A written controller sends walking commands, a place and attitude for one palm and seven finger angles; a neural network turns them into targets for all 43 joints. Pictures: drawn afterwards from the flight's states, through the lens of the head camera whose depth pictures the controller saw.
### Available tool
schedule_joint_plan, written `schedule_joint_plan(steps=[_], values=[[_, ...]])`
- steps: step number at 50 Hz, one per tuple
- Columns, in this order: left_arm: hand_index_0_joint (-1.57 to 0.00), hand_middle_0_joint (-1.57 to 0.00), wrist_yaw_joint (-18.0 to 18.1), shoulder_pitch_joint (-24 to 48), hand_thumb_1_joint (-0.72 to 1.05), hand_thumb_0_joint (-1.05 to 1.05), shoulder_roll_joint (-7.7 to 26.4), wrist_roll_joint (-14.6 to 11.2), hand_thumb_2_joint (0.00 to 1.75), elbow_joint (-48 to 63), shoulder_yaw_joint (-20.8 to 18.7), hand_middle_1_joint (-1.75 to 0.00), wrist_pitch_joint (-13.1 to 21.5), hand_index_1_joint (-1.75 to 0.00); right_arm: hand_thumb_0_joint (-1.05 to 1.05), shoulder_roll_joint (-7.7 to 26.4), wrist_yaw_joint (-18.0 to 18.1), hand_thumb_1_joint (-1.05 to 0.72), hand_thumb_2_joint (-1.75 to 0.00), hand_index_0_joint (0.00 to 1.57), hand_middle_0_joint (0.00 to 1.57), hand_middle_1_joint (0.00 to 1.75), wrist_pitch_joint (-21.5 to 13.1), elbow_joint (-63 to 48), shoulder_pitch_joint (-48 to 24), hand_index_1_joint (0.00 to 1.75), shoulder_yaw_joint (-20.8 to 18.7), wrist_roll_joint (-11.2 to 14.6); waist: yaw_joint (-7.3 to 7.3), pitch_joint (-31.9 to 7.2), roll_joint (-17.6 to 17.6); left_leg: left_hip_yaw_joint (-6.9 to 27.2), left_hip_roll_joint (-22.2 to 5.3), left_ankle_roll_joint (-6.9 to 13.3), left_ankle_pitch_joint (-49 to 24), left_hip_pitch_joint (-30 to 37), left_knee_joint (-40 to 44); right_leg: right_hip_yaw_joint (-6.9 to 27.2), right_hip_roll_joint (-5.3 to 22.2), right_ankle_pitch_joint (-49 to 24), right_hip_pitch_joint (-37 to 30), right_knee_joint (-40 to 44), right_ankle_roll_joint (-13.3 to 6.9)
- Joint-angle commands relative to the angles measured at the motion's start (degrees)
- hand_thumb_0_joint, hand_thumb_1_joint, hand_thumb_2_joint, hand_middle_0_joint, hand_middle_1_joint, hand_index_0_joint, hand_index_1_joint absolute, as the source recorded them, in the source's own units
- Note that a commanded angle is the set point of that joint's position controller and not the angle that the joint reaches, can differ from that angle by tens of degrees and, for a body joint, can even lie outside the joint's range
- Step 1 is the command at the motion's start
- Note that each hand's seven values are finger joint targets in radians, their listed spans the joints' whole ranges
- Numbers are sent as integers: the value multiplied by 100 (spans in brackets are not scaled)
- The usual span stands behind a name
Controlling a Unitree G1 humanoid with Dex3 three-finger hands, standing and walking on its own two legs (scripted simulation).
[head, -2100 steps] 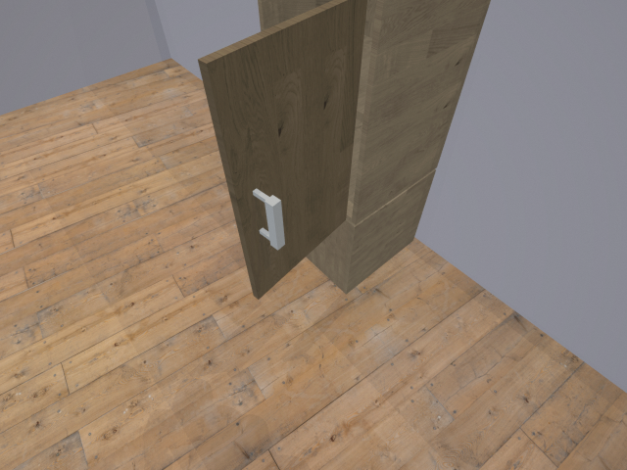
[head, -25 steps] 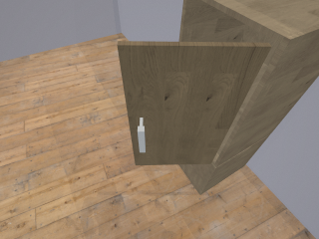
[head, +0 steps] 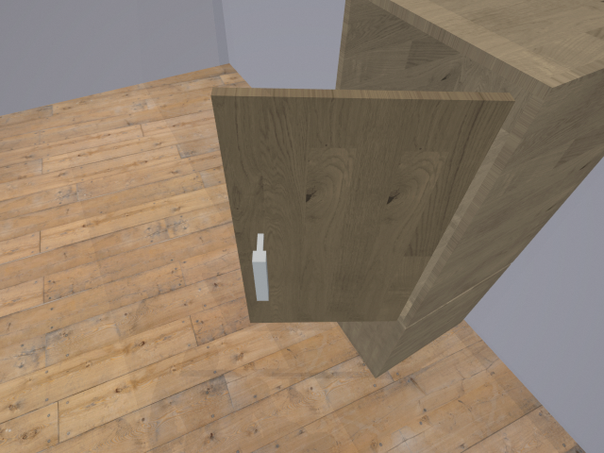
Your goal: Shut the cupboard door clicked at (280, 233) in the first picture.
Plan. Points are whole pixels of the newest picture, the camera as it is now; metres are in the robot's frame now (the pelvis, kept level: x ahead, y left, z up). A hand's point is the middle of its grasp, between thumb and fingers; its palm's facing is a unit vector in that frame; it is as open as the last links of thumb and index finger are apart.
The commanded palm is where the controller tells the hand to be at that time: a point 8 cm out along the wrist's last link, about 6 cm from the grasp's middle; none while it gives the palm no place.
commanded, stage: come to a stop and stand still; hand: left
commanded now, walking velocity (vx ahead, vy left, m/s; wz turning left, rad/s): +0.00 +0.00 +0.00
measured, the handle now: (261, 267) +0.42 +0.10 -0.07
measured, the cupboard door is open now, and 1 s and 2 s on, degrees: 61 61 61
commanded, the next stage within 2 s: look again from close up in 0.02 s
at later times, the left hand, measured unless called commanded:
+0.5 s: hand out of the picture +0.02 +0.18 -0.18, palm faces +0.02 -0.98 -0.19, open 7.4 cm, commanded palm none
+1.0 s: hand out of the picture +0.00 +0.16 -0.18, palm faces +0.06 -0.98 -0.18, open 7.4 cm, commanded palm none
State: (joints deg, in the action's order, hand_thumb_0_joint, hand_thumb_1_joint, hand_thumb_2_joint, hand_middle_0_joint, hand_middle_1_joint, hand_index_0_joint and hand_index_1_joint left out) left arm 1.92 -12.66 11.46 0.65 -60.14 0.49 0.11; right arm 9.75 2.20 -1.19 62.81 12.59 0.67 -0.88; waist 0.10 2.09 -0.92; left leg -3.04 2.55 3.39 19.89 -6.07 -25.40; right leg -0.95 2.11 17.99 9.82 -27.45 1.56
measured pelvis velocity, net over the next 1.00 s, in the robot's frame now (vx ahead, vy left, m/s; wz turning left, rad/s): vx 0.00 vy -0.02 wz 0.05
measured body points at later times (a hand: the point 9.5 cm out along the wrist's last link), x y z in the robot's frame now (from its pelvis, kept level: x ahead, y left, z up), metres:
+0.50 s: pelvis +0.00 -0.01 +0.00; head +0.03 +0.01 +0.45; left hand +0.02 +0.23 -0.16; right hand +0.02 -0.24 -0.15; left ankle -0.07 +0.08 -0.74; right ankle -0.04 -0.14 -0.74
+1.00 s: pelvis +0.00 -0.02 +0.00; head +0.03 +0.00 +0.45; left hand +0.00 +0.21 -0.17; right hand +0.00 -0.24 -0.15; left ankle -0.07 +0.08 -0.74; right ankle -0.04 -0.14 -0.74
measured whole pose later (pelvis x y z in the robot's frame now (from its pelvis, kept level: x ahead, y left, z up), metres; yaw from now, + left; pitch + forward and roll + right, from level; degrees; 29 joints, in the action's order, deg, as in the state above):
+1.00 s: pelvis +0.00 -0.02 +0.00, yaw +3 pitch +0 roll +0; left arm 2.0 -14.4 10.3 0.5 -61.8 -0.3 -1.0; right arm 7.1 3.2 -0.9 65.4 14.7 0.3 -1.1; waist -0.3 2.8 -2.4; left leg -0.3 2.3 2.3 18.8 -6.5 -24.9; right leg -3.8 2.0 18.0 9.3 -27.0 0.5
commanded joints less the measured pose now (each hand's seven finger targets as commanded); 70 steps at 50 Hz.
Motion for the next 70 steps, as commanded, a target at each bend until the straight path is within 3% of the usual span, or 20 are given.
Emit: schedule_joint_plan(steps=[1,12,22,26,37,40,45,47,54,56,57,58,59,60,61,62,63,65,68,70], values=[[-20,-20,69,-309,90,0,674,8,90,203,-160,-30,63,-30,0,746,37,-90,-90,20,20,30,-89,-162,279,30,-127,27,33,-125,82,611,-784,-61,-2715,-158,292,327,483,-2432,-348,74,-410],[-20,-20,58,-321,90,0,653,-5,90,163,-156,-30,53,-30,0,701,36,-90,-90,20,20,30,-89,-75,325,30,-106,30,41,-84,114,647,-786,-56,-2467,-182,380,319,485,-2137,-367,188,-407],[-20,-20,68,-380,90,0,597,-7,90,111,-164,-30,67,-30,0,683,60,-90,-90,20,20,30,-105,-16,415,30,-117,37,21,-213,111,644,-807,-58,-2839,-35,354,279,472,-2358,-434,163,-407],[-20,-20,70,-390,90,0,569,-2,90,89,-163,-30,57,-30,0,670,70,-90,-90,20,20,30,-101,5,414,30,-116,32,28,-86,195,642,-815,-53,-2917,-41,379,274,446,-2272,-361,181,-398],[-20,-20,59,-431,90,0,541,-4,90,45,-161,-30,68,-30,0,636,58,-90,-90,20,20,30,-112,26,415,30,-106,36,52,-55,111,671,-793,-52,-2537,-145,472,280,486,-2121,-412,299,-395],[-20,-20,66,-514,90,0,345,-16,90,-34,-113,-30,27,-30,0,446,58,-90,-90,20,20,30,-102,86,468,30,-76,33,33,29,84,766,-850,-41,-2738,-183,510,90,395,-1819,-389,271,-304],[-20,-20,69,-607,90,0,284,-13,90,-73,-140,-30,-48,-30,0,478,99,-90,-90,20,20,30,-61,139,547,30,-128,15,14,134,198,1011,-1020,27,-3316,-168,419,-151,314,-1479,-228,135,-254],[-20,-20,57,-649,90,0,260,-5,90,-60,-165,-30,-76,-30,0,546,139,-90,-90,20,20,30,-50,161,646,30,-167,7,-24,5,350,1094,-1119,63,-3703,13,331,-201,273,-1421,-115,21,-259],[-20,-20,-31,-728,90,0,197,52,90,228,-316,-30,-196,-30,0,725,257,-90,-90,20,20,30,66,102,851,30,-344,-55,-79,89,675,1564,-1593,396,-3674,-106,124,-247,49,-606,474,-397,-300],[-20,-20,-53,-915,90,0,208,73,90,284,-367,-30,-210,-30,0,728,259,-90,-90,20,20,30,92,22,785,30,-385,-62,-7,23,401,1337,-1467,288,-3207,-561,-137,-163,99,-1188,62,-143,-352],[-20,-20,-53,-1037,90,0,265,76,90,286,-386,-30,-217,-30,0,688,252,-90,-90,20,20,30,99,-20,740,30,-387,-54,31,-76,218,1063,-1282,156,-2739,-868,-332,-54,230,-1803,-253,-107,-400],[-20,-20,-45,-1152,90,0,331,83,90,291,-403,-30,-219,-30,0,577,240,-90,-90,20,20,30,120,-64,721,30,-382,-35,66,-158,-211,661,-987,-5,-1940,-1229,-650,160,467,-2362,-551,3,-503],[-20,-20,-35,-1256,90,0,455,93,90,285,-420,-30,-217,-30,0,400,223,-90,-90,20,20,30,142,-104,715,30,-358,-9,102,-219,-787,163,-570,-181,-895,-1571,-1201,524,856,-2857,-773,247,-731],[-20,-20,-24,-1417,90,0,537,97,90,296,-426,-30,-207,-30,0,218,231,-90,-90,20,20,30,195,-211,525,30,-332,-3,208,-227,-1234,-84,-338,-279,950,-1758,-1982,868,1275,-3234,-687,663,-1059],[-20,-20,-18,-1384,90,0,507,116,90,331,-402,-30,-217,-30,0,210,231,-90,-90,20,20,30,224,-302,281,30,-339,1,282,-180,-1051,28,-401,-261,1529,-1859,-2742,1084,1470,-3248,-391,854,-1441],[-20,-20,-4,-1209,90,0,452,127,90,389,-397,-30,-225,-30,0,200,215,-90,-90,20,20,30,217,-325,189,30,-343,1,222,-34,-771,29,-469,-265,1456,-2018,-3214,1003,1406,-3428,-343,798,-1711],[-20,-20,4,-1101,90,0,438,138,90,452,-405,-30,-218,-30,0,170,193,-90,-90,20,20,30,208,-333,189,30,-349,7,174,-39,-525,-18,-493,-291,1420,-2081,-3334,828,1327,-3551,-356,714,-1795],[-20,-20,28,-968,90,0,442,176,90,533,-407,-30,-207,-30,0,86,153,-90,-90,20,20,30,198,-337,220,30,-333,12,113,-51,-409,-129,-523,-315,1360,-1868,-3004,726,1239,-3386,-137,706,-1799],[-20,-20,-16,-865,90,0,524,161,90,563,-409,-30,-228,-30,0,46,151,-90,-90,20,20,30,182,-295,463,30,-313,9,-16,-137,-361,-337,-490,-320,617,-1250,-1718,585,959,-2989,131,536,-1545],[-20,-20,-58,-779,90,0,397,104,90,578,-384,-30,-250,-30,0,57,158,-90,-90,20,20,30,132,-122,928,30,-309,0,-234,-155,-273,-294,-614,-258,-649,-265,-182,362,633,-2228,539,79,-1070]])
